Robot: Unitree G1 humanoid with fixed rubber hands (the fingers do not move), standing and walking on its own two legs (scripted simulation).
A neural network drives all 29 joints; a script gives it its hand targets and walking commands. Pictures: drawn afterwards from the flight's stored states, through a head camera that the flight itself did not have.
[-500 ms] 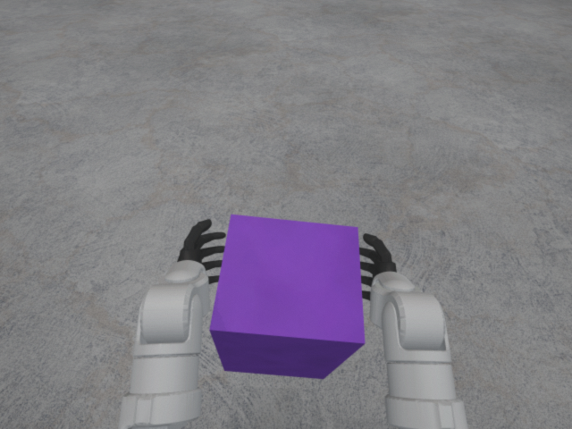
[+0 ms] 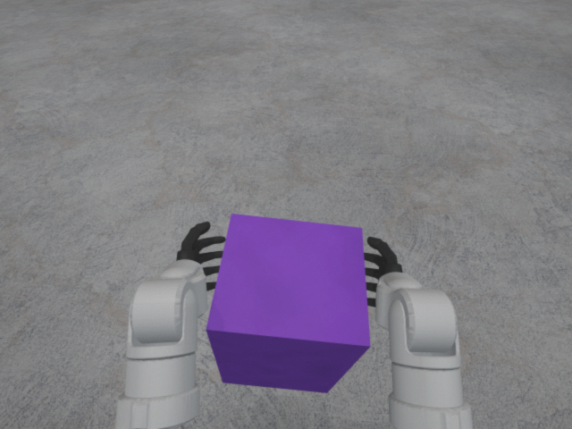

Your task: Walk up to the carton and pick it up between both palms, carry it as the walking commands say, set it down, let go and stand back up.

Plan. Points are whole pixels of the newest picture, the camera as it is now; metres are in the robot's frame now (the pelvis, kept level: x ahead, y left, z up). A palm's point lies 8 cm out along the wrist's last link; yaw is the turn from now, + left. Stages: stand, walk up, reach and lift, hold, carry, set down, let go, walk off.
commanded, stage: carry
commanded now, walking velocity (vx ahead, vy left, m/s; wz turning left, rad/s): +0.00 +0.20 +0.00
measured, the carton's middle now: (284, 313) +0.28 +0.01 +0.02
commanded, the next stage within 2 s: none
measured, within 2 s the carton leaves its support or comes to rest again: neither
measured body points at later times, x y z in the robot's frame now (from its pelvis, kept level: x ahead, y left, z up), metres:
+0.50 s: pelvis -0.05 +0.13 +0.01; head -0.05 +0.15 +0.46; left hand +0.24 +0.28 +0.08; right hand +0.24 +0.02 +0.08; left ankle +0.01 +0.24 -0.72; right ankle -0.06 +0.00 -0.66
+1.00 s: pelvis -0.09 +0.18 +0.01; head -0.15 +0.19 +0.46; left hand +0.20 +0.30 +0.11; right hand +0.17 +0.03 +0.10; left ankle +0.01 +0.24 -0.72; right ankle -0.10 +0.07 -0.72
